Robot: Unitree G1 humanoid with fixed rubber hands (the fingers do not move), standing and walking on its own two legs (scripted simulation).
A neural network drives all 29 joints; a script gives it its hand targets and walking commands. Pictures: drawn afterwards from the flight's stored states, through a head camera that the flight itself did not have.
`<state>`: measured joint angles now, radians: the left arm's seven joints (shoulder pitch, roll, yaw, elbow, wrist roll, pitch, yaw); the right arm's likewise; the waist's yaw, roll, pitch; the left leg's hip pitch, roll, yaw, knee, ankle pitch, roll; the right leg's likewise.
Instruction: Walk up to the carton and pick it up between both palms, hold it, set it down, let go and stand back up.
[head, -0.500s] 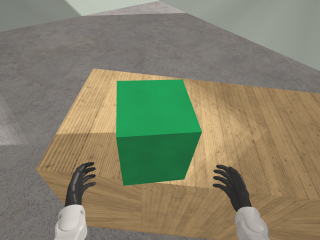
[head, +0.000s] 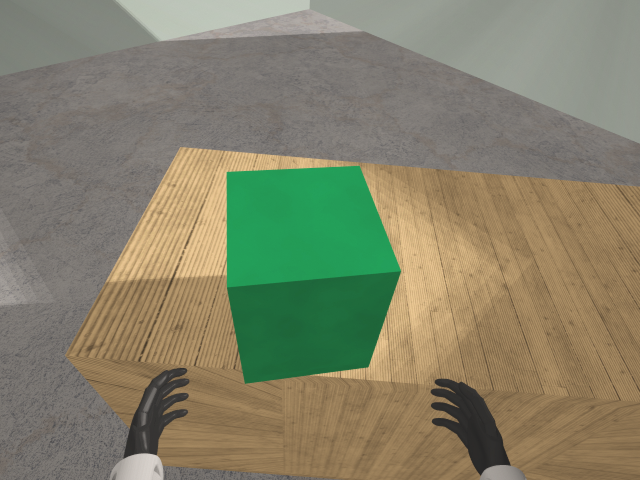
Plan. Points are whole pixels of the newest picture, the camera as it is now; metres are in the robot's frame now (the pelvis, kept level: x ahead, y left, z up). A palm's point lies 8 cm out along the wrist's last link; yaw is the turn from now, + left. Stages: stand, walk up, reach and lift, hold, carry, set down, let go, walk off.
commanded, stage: set down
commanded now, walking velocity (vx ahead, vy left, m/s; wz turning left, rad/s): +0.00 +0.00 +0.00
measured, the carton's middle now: (301, 275) +0.41 +0.05 +0.01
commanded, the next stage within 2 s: let go in 0.98 s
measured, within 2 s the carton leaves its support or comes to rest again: neither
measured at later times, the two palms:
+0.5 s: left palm (130, 462) +0.16 +0.24 -0.06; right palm (484, 472) +0.18 -0.20 -0.06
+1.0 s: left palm (131, 474) +0.15 +0.24 -0.08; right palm out of the picture +0.15 -0.21 -0.08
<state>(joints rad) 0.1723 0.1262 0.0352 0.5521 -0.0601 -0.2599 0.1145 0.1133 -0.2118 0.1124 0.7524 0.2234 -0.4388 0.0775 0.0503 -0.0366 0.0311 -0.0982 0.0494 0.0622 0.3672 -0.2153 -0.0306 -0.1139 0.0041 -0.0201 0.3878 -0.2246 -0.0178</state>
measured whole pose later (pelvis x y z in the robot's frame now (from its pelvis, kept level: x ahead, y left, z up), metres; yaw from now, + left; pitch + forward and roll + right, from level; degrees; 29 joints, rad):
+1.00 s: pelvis +0.00 +0.01 +0.00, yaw +0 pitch -4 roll +0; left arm 0.21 0.21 0.00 0.51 -0.01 0.12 0.01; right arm 0.18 -0.16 -0.03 0.72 -0.02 -0.20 0.02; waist 0.02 -0.02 0.08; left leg -0.08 0.04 0.07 0.35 -0.21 -0.02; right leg -0.07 0.00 -0.02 0.33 -0.20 0.00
